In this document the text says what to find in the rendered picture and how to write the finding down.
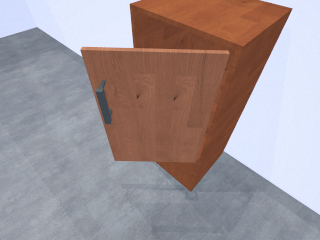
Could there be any cupboard door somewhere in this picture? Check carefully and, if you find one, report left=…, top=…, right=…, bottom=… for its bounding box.
left=80, top=46, right=230, bottom=163

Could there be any handle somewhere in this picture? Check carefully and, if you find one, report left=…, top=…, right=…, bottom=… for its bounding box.
left=95, top=80, right=113, bottom=124

